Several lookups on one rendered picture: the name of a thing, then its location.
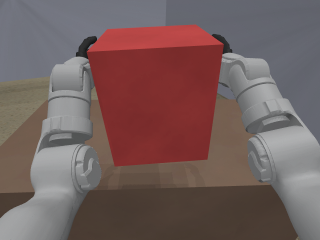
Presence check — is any robot left forearm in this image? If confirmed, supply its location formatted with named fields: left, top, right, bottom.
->
left=30, top=56, right=95, bottom=188

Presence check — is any robot right forearm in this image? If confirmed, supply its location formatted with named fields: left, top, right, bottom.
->
left=218, top=52, right=320, bottom=151

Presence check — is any left robot upper arm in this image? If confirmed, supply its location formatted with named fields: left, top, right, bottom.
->
left=0, top=143, right=102, bottom=240

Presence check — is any robot right hand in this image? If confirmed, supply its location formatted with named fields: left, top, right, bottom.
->
left=212, top=34, right=233, bottom=54

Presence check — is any right robot upper arm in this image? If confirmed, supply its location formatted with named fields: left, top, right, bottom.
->
left=247, top=125, right=320, bottom=240

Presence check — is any carton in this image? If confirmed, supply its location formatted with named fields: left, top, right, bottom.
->
left=87, top=24, right=224, bottom=167

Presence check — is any pedestal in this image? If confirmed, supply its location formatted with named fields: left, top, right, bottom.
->
left=0, top=99, right=298, bottom=240

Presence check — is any robot left hand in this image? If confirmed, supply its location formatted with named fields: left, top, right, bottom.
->
left=76, top=36, right=97, bottom=59

